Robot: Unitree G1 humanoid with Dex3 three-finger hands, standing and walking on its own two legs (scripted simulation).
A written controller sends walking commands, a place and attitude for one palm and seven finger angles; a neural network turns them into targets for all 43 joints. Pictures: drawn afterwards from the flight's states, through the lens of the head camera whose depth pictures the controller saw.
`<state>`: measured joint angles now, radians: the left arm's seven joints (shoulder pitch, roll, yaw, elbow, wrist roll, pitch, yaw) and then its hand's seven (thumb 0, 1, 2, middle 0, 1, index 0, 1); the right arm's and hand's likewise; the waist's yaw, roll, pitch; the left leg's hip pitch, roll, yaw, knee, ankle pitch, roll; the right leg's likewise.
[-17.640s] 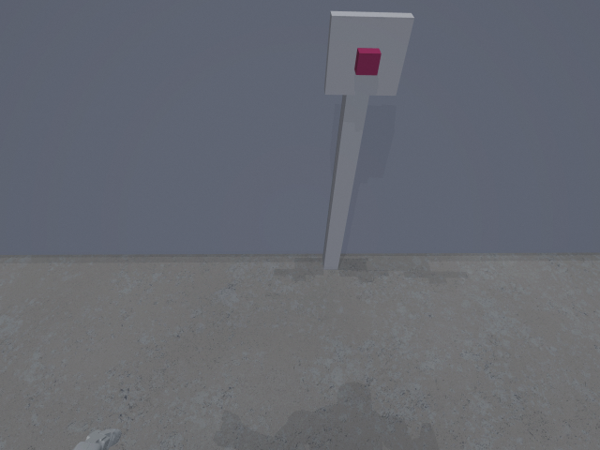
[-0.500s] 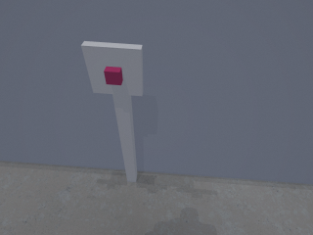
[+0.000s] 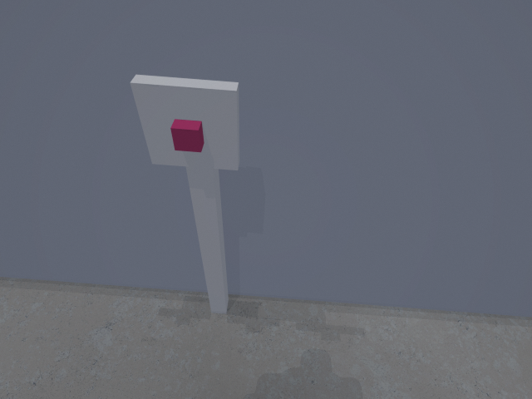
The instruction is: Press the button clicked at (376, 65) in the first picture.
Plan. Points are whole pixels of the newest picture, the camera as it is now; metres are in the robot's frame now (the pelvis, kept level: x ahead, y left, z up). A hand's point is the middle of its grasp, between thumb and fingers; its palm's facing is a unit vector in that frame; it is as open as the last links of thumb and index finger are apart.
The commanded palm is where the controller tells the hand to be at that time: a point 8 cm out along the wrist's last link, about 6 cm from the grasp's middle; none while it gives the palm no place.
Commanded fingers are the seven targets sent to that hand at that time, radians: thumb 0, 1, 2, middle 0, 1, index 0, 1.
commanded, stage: look again from close up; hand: left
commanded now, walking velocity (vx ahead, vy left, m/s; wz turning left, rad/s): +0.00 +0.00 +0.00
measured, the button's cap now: (188, 134) +0.53 +0.18 +0.11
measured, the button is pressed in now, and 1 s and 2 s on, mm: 0 0 0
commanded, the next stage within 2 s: raise the hand and make a fist in 0.20 s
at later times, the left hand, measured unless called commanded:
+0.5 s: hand (152, 338) +0.21 +0.18 -0.01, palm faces +0.24 -0.96 -0.14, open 6.9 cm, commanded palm +0.12 +0.21 -0.05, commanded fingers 0.00 0.90 0.90 -0.50 -0.63 -0.50 -0.63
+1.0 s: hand (187, 342) +0.20 +0.13 +0.01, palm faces -0.09 -0.99 -0.10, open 3.6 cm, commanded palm +0.15 +0.21 +0.01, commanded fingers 0.00 0.90 0.90 -1.19 -1.38 -1.19 -1.38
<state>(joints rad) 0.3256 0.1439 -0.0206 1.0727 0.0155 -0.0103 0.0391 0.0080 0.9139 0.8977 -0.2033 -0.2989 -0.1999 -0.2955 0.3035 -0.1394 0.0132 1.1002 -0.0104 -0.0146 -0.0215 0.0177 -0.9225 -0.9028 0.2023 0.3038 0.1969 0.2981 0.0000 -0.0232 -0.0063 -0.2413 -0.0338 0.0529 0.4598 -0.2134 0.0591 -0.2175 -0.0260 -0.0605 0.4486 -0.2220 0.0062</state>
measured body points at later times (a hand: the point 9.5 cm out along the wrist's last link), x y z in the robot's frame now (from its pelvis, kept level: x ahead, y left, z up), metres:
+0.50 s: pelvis +0.01 +0.00 -0.01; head +0.01 -0.02 +0.44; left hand +0.19 +0.23 +0.00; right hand +0.12 -0.25 -0.13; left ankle +0.02 +0.08 -0.74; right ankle +0.01 -0.12 -0.74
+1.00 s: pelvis +0.01 -0.06 -0.08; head +0.06 -0.06 +0.37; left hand +0.20 +0.18 +0.01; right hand +0.23 -0.26 -0.15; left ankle +0.02 +0.08 -0.74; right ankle +0.01 -0.13 -0.74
